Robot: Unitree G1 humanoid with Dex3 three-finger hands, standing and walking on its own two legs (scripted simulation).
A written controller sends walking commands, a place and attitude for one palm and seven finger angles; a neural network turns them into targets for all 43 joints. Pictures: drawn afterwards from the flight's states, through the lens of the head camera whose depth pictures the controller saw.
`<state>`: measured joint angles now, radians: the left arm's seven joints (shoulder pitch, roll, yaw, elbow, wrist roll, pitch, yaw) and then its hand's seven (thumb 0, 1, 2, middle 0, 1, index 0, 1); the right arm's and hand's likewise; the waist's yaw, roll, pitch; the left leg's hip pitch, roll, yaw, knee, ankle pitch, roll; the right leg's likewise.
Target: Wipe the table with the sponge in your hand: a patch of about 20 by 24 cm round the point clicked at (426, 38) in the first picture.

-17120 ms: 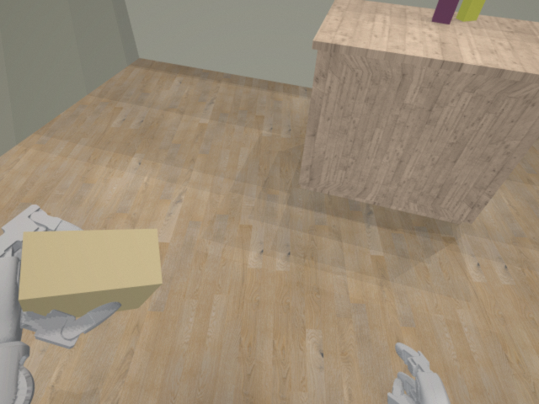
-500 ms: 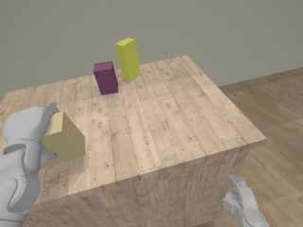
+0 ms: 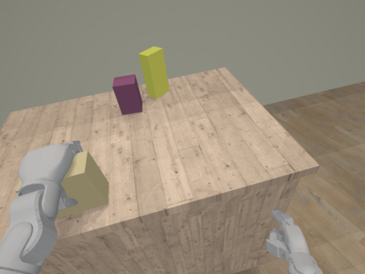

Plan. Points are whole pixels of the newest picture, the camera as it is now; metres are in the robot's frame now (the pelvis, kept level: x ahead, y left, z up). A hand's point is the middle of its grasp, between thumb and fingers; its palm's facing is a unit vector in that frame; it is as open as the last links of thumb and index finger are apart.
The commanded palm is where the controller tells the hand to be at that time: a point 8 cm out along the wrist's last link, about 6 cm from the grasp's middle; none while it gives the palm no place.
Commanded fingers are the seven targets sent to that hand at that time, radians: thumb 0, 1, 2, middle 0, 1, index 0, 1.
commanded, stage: wipe forward along the first lane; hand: left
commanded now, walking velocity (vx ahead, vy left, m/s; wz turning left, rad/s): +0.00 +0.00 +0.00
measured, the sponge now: (72, 191) +0.23 +0.30 +0.09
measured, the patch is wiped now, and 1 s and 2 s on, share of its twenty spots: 0.00 0.35 0.60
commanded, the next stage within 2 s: slide across to the middle lane in 1.52 s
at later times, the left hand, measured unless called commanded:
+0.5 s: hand (71, 159) +0.29 +0.31 +0.13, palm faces +0.02 -0.02 -1.00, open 10.1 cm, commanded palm +0.26 +0.31 +0.18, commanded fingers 0.00 0.10 1.30 -1.20 -1.60 -1.20 -1.60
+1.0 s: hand (71, 146) +0.33 +0.34 +0.13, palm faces -0.04 -0.01 -1.00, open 10.1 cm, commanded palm +0.31 +0.34 +0.16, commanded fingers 0.00 0.10 1.30 -1.20 -1.60 -1.20 -1.60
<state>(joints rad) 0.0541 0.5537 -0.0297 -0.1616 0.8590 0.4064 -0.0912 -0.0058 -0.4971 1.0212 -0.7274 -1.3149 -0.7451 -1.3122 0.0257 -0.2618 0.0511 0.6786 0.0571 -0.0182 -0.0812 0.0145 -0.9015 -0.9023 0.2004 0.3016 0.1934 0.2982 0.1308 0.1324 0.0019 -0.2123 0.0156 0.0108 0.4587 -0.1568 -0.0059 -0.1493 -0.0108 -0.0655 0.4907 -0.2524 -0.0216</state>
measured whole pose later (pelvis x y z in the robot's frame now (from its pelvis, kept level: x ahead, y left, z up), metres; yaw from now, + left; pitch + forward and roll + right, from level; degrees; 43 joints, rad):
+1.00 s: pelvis +0.02 +0.00 +0.00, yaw +1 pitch +0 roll -1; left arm -0.30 0.60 0.02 0.32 0.92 0.23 -0.12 0.00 -0.51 1.03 -0.74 -1.31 -0.75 -1.31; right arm 0.13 -0.30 0.02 0.69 0.08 0.04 -0.09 0.01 -0.90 -0.90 0.20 0.30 0.20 0.30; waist 0.07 0.10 -0.03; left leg -0.31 0.01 -0.01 0.49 -0.18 0.00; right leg -0.22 -0.01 -0.09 0.49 -0.27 -0.02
